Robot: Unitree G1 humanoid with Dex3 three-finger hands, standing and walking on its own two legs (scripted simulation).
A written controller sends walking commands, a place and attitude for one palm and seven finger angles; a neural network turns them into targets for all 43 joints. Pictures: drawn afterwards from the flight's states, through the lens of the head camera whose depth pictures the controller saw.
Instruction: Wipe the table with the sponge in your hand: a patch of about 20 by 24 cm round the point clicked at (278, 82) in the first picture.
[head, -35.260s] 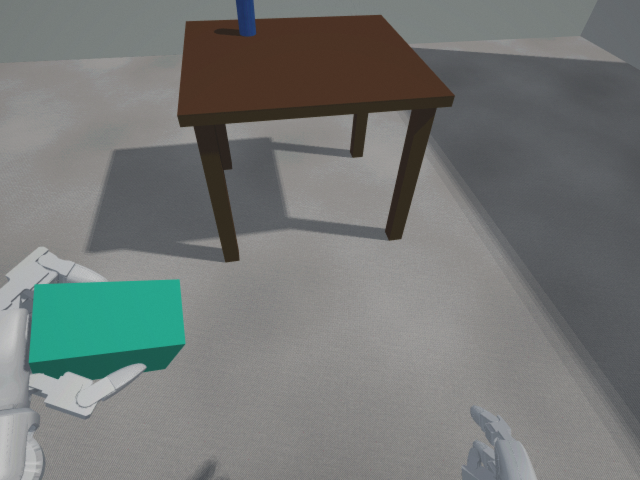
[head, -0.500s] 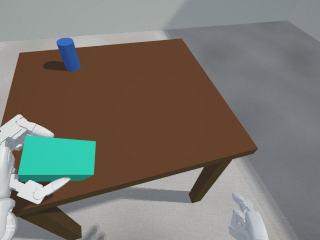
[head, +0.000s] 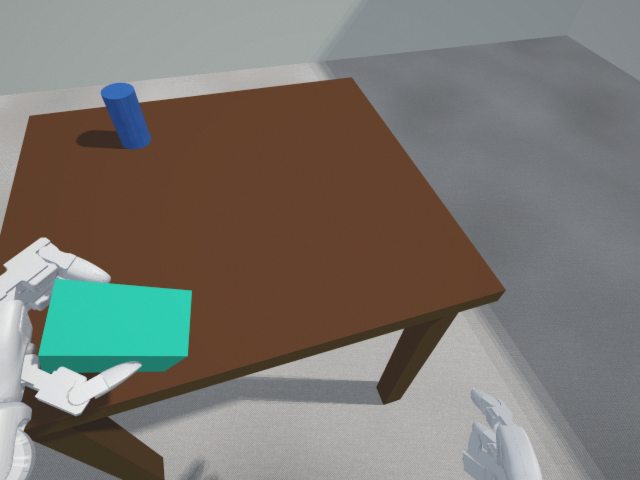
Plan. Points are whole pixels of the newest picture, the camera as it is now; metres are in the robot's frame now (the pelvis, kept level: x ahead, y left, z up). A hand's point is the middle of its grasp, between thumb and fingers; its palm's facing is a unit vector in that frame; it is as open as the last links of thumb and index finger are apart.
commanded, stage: look again from close up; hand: left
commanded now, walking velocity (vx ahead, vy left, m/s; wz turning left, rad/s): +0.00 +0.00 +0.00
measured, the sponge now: (137, 332) +0.23 +0.21 +0.11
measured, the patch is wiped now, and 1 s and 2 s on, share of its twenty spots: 0.00 0.00 0.00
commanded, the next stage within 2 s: turn the palm down, sponge in hand in 0.04 s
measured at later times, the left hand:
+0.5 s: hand (117, 356) +0.20 +0.22 +0.11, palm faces +0.20 -0.74 -0.64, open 10.6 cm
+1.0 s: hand (131, 341) +0.21 +0.20 +0.13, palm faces +0.25 -0.48 -0.84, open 10.6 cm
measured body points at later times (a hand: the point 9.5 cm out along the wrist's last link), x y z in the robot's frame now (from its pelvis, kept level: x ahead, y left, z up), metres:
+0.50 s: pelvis +0.00 -0.02 -0.01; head +0.01 -0.03 +0.44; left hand +0.19 +0.26 +0.14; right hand +0.19 -0.25 -0.09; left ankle +0.02 +0.10 -0.74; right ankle +0.00 -0.13 -0.74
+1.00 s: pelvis +0.00 -0.06 -0.02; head +0.01 -0.08 +0.43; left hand +0.19 +0.23 +0.17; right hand +0.20 -0.30 -0.11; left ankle +0.02 +0.10 -0.74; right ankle +0.00 -0.13 -0.74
